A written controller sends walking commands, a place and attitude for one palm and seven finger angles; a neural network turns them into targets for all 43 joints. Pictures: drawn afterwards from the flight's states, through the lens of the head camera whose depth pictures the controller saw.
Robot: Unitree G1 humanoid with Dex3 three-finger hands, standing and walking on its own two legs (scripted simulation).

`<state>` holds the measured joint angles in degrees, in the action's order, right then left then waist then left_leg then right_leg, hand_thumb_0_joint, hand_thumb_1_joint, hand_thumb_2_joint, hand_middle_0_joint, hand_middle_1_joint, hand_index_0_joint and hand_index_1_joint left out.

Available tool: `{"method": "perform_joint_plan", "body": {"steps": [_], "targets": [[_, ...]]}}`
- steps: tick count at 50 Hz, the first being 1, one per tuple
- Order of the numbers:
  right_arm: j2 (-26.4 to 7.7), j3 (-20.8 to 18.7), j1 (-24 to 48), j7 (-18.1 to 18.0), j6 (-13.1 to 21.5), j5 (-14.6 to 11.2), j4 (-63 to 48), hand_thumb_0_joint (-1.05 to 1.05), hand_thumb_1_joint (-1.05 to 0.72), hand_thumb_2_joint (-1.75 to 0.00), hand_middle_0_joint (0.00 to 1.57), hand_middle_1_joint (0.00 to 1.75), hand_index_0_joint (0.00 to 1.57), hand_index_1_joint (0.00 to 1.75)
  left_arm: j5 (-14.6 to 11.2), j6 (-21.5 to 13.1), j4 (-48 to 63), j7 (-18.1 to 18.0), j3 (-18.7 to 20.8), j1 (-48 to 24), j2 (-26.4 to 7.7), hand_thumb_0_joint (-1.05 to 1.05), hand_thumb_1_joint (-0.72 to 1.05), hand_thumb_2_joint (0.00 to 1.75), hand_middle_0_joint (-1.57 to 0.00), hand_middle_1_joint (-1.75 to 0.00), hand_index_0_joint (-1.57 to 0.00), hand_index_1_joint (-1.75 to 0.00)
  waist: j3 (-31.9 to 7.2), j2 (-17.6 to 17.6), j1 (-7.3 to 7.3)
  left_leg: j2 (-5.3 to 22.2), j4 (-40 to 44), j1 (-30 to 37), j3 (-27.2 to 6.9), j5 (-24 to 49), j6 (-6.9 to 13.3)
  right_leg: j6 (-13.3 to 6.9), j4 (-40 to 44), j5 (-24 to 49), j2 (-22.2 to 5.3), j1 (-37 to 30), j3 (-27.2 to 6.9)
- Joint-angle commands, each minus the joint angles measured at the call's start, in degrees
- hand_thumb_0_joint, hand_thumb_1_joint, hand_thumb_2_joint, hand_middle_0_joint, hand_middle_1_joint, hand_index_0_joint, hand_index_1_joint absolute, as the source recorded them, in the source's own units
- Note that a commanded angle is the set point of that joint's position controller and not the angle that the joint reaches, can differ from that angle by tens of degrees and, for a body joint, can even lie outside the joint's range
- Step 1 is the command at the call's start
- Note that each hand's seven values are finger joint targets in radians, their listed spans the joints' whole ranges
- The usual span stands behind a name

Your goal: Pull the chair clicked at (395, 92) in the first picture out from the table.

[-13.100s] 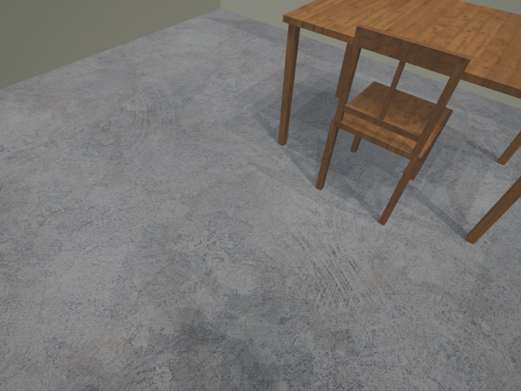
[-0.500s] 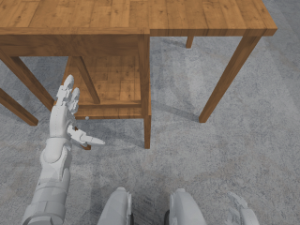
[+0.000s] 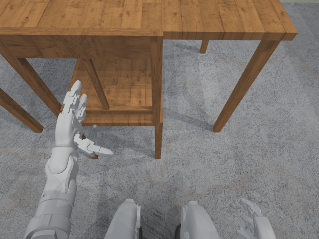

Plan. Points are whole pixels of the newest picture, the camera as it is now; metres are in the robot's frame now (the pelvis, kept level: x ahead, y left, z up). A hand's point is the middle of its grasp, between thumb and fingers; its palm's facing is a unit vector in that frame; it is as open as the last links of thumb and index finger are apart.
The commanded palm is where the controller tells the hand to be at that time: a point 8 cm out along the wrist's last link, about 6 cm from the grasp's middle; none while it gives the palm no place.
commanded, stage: push the fingers through the gap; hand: left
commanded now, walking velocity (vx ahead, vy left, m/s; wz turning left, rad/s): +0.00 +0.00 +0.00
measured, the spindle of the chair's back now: (97, 86) +0.52 +0.21 +0.00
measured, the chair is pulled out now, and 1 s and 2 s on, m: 0.00 0.00 0.00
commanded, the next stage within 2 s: hook a spindle and tug to test in 1.60 s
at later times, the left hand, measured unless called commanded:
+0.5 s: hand (99, 108) +0.43 +0.18 +0.03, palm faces +0.05 -1.00 -0.04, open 16.9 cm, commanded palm +0.40 +0.23 +0.03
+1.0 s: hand (101, 94) +0.47 +0.18 +0.04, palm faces +0.07 -1.00 -0.04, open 16.9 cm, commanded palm +0.45 +0.22 +0.03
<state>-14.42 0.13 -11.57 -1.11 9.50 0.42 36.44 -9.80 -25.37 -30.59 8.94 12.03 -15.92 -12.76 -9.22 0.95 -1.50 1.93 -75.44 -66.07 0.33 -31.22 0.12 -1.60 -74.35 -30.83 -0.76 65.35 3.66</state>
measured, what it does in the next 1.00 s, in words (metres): stands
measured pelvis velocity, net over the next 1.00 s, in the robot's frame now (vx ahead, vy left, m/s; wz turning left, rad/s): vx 0.00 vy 0.00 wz -0.01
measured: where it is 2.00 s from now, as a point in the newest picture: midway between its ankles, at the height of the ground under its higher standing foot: outside the picture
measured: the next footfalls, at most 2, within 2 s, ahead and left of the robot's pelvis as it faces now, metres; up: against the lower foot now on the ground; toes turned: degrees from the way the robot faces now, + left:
none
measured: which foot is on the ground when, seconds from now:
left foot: down 0.00-1.00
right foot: down 0.00-1.00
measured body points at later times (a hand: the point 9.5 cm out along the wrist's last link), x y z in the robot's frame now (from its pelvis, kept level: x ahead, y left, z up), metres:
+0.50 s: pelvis +0.00 +0.00 +0.00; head +0.13 +0.00 +0.43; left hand +0.42 +0.23 +0.04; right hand +0.11 -0.26 -0.12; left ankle +0.04 +0.12 -0.61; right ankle +0.04 -0.11 -0.61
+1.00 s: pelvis +0.00 +0.00 -0.01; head +0.14 +0.01 +0.42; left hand +0.46 +0.23 +0.04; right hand +0.08 -0.27 -0.13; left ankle +0.04 +0.12 -0.61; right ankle +0.04 -0.11 -0.61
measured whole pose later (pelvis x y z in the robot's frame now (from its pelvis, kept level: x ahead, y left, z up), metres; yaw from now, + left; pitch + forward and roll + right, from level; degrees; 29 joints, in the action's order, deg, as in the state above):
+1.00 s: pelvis +0.00 +0.00 -0.01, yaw -1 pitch +25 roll -1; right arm -15.3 0.2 -15.5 0.2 7.3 1.6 39.3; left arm -5.9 -27.7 -55.1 8.1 19.6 -39.5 -19.3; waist -9.2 1.3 -5.7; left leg 2.3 -76.4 -70.8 0.2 -31.0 0.1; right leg -1.6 -75.0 -30.3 -0.2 70.1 3.6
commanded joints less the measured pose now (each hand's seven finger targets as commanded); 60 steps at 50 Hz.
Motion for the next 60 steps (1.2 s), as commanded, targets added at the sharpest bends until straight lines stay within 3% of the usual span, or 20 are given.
{"method": "perform_joint_plan", "body": {"steps": [1, 6, 12, 15, 17, 23, 24, 25, 30, 37, 40, 43, 45, 47, 49, 52, 55, 57, 59, 60], "targets": [[-8.3, -3.2, -1.8, -0.9, 2.0, -0.1, -5.7, 0.00, -0.90, -0.90, 0.20, 0.30, 0.20, 0.30, -0.2, -4.1, 10.3, -0.5, 2.8, -16.3, -9.0, 0.00, -0.50, 0.30, -0.06, -0.08, -0.06, -0.08, -20.9, -0.5, -1.28, -2.9, 9.8, 12.4, -1.9, 10.1, 0.6, 0.3, 11.1, 10.8, 2.0, -13.2, -3.2], [-8.4, -3.2, -2.4, -1.3, 2.6, 0.2, -4.3, 0.00, -0.90, -0.90, 0.20, 0.30, 0.20, 0.30, 0.3, -5.6, 9.0, -0.9, 3.2, -22.9, -10.2, 0.00, -0.50, 0.30, -0.06, -0.08, -0.06, -0.08, -22.9, 1.6, -2.05, -2.8, 9.0, 13.3, -2.0, 9.8, 0.5, 0.2, 10.8, 10.1, 1.9, -11.9, -3.6], [-8.8, -3.3, -4.0, -1.1, 2.5, 0.1, -3.6, 0.00, -0.90, -0.90, 0.20, 0.30, 0.20, 0.30, 0.4, -4.2, 3.8, -0.1, 4.2, -26.1, -11.5, 0.00, -0.50, 0.30, -0.06, -0.08, -0.06, -0.08, -24.8, 1.6, -2.41, -2.7, 8.8, 13.6, -2.1, 11.8, 0.4, 0.2, 10.4, 12.5, 1.9, -12.3, -3.5], [-9.2, -3.5, -5.0, -1.0, 2.2, 0.3, -3.9, 0.00, -0.90, -0.90, 0.20, 0.30, 0.20, 0.30, 0.2, -3.8, 3.3, -0.1, 6.5, -25.8, -13.7, 0.00, -0.50, 0.30, -0.06, -0.08, -0.06, -0.08, -27.9, 1.9, -1.45, -2.8, 9.0, 14.9, -2.2, 15.2, 0.3, 0.0, 9.6, 15.9, 2.0, -14.1, -3.1], [-9.0, -3.5, -5.2, -0.6, 1.8, 0.2, -3.8, 0.00, -0.90, -0.90, 0.20, 0.30, 0.20, 0.30, 0.1, -3.6, 2.4, -0.1, 5.3, -25.5, -11.7, 0.00, -0.50, 0.30, -0.06, -0.08, -0.06, -0.08, -26.9, 1.6, -1.98, -2.6, 8.9, 15.2, -2.1, 16.1, 0.2, 0.2, 9.7, 16.9, 2.0, -13.4, -2.8], [-9.1, -3.6, -6.3, -0.2, 1.2, 0.4, -3.0, 0.00, -0.90, -0.90, 0.20, 0.30, 0.20, 0.30, 1.2, -4.7, -0.2, -1.2, 5.3, -30.4, -12.1, 0.00, -0.50, 0.30, -0.06, -0.08, -0.06, -0.08, -25.1, 1.7, -2.95, -2.6, 9.1, 14.3, -2.1, 14.4, 0.3, 0.2, 10.2, 15.2, 2.1, -12.0, -2.9], [-9.3, -3.7, -6.7, -0.1, 1.1, 0.6, -2.9, 0.00, -0.90, -0.90, 0.20, 0.30, 0.20, 0.30, 1.4, -4.9, -1.1, -1.4, 6.3, -30.2, -13.2, 0.00, -0.50, 0.30, -0.06, -0.08, -0.06, -0.08, -25.9, 0.7, -2.66, -2.7, 8.9, 13.8, -2.0, 14.2, 0.3, 0.2, 10.1, 15.2, 2.2, -12.8, -3.1], [-9.5, -3.7, -6.8, -0.2, 1.1, 0.6, -2.7, 0.00, -0.90, -0.90, 0.20, 0.30, 0.20, 0.30, 1.6, -5.3, -1.1, -1.6, 6.7, -31.6, -14.1, 0.00, -0.50, 0.30, -0.06, -0.08, -0.06, -0.08, -25.9, 0.7, -3.29, -2.5, 8.8, 14.1, -2.2, 14.6, 0.4, 0.2, 9.8, 15.5, 2.3, -12.0, -2.9], [-9.7, -3.7, -7.8, -0.1, 0.7, 0.9, -2.2, 0.00, -0.90, -0.90, 0.20, 0.30, 0.20, 0.30, 2.1, -6.3, -2.8, -1.6, 8.1, -35.0, -16.2, 0.00, -0.50, 0.30, -0.06, -0.08, -0.06, -0.08, -27.7, 2.1, -3.19, -2.6, 8.6, 14.6, -2.1, 15.2, 0.4, 0.1, 9.6, 16.1, 2.3, -12.5, -3.2], [-9.8, -3.6, -8.9, 0.2, 0.0, 0.8, -1.6, 0.00, -0.90, -0.90, 0.20, 0.30, 0.20, 0.30, 2.3, -5.8, -8.4, -0.8, 8.3, -38.0, -16.4, 0.00, -0.50, 0.30, -0.06, -0.08, -0.06, -0.08, -26.6, 1.7, -4.18, -2.6, 8.2, 13.1, -1.9, 14.9, 0.5, 0.3, 9.9, 16.4, 2.3, -12.0, -3.3], [-10.1, -3.7, -9.6, 0.3, -0.1, 1.0, -1.6, 0.00, -0.90, -0.90, 0.20, 0.30, 0.20, 0.30, 2.7, -6.2, -8.9, -0.6, 8.8, -39.9, -17.5, 0.00, -0.50, 0.30, -0.06, -0.08, -0.06, -0.08, -28.7, 2.6, -4.14, -2.5, 8.0, 14.2, -2.3, 16.1, 0.5, 0.1, 9.4, 17.1, 2.4, -12.0, -3.2], [-10.0, -3.7, -9.8, 0.5, -0.3, 1.0, -1.1, 0.00, -0.90, -0.90, 0.20, 0.30, 0.20, 0.30, 2.7, -6.5, -10.3, -0.6, 7.4, -42.4, -15.8, 0.00, -0.50, 0.30, -0.06, -0.08, -0.06, -0.08, -27.6, 2.7, -5.11, -2.5, 8.0, 14.4, -2.4, 15.7, 0.5, 0.2, 9.6, 16.7, 2.4, -10.7, -2.9], [-10.3, -3.8, -10.6, 0.6, -0.5, 1.2, -1.0, 0.00, -0.90, -0.90, 0.20, 0.30, 0.20, 0.30, 3.1, -6.6, -11.2, -0.8, 8.9, -43.0, -17.9, 0.00, -0.50, 0.30, -0.06, -0.08, -0.06, -0.08, -28.9, 3.5, -4.77, -2.5, 7.8, 14.6, -2.4, 16.5, 0.5, 0.1, 9.3, 17.1, 2.5, -10.9, -3.0], [-10.3, -3.6, -10.6, 0.6, -0.9, 1.2, -0.8, 0.00, -0.90, -0.90, 0.20, 0.30, 0.20, 0.30, 3.4, -6.5, -13.2, -0.9, 10.0, -43.7, -19.2, 0.00, -0.50, 0.30, -0.06, -0.08, -0.06, -0.08, -27.4, 2.2, -4.80, -2.6, 7.6, 12.4, -2.2, 14.9, 0.6, 0.3, 9.6, 16.2, 2.4, -11.5, -3.4], [-10.1, -3.4, -10.4, 0.7, -1.1, 1.1, -0.7, 0.00, -0.90, -0.90, 0.20, 0.30, 0.20, 0.30, 3.8, -6.4, -15.3, -0.9, 8.9, -45.8, -18.1, 0.00, -0.50, 0.30, -0.06, -0.08, -0.06, -0.08, -25.6, 1.8, -5.81, -2.6, 7.3, 10.8, -1.9, 13.2, 0.9, 0.4, 10.0, 14.9, 2.3, -10.5, -3.6], [-10.5, -3.4, -11.2, 0.7, -1.0, 1.4, -0.5, 0.00, -0.90, -0.90, 0.20, 0.30, 0.20, 0.30, 4.2, -7.4, -15.0, -1.1, 11.8, -49.2, -22.4, 0.00, -0.50, 0.30, -0.06, -0.08, -0.06, -0.08, -28.9, 4.0, -5.30, -2.6, 6.9, 12.0, -2.2, 14.1, 0.8, 0.2, 9.3, 15.3, 2.4, -10.6, -3.7], [-10.6, -3.3, -11.7, 0.9, -1.2, 1.6, -0.5, 0.00, -0.90, -0.90, 0.20, 0.30, 0.20, 0.30, 4.7, -7.4, -17.2, -0.8, 10.8, -50.3, -21.5, 0.00, -0.50, 0.30, -0.06, -0.08, -0.06, -0.08, -28.6, 3.8, -6.16, -2.6, 6.8, 11.8, -2.4, 14.4, 1.0, 0.1, 9.1, 15.6, 2.6, -10.0, -3.5], [-10.8, -3.5, -12.2, 1.0, -1.5, 1.7, -0.3, 0.00, -0.90, -0.90, 0.20, 0.30, 0.20, 0.30, 4.9, -7.4, -17.0, -0.8, 10.8, -51.6, -21.7, 0.00, -0.50, 0.30, -0.06, -0.08, -0.06, -0.08, -30.7, 5.1, -6.20, -2.4, 6.6, 13.7, -2.7, 15.6, 0.8, 0.1, 8.9, 16.1, 2.5, -9.1, -3.2], [-10.8, -3.3, -12.3, 1.2, -1.7, 1.6, -0.1, 0.00, -0.90, -0.90, 0.20, 0.30, 0.20, 0.30, 4.9, -6.6, -19.6, -0.7, 9.9, -52.5, -20.7, 0.00, -0.50, 0.30, -0.06, -0.08, -0.06, -0.08, -28.3, 3.8, -7.10, -2.3, 6.6, 12.2, -2.8, 14.2, 0.9, 0.2, 9.2, 14.7, 2.7, -8.2, -3.0], [-11.2, -3.3, -12.7, 1.1, -1.8, 1.6, 0.1, 0.00, -0.90, -0.90, 0.20, 0.30, 0.20, 0.30, 4.9, -6.3, -21.0, -0.8, 11.1, -53.3, -22.2, 0.00, -0.50, 0.30, -0.06, -0.08, -0.06, -0.08, -28.0, 3.0, -7.51, -2.3, 6.3, 11.0, -2.9, 13.1, 1.1, 0.3, 9.2, 13.9, 2.8, -8.0, -3.2]]}}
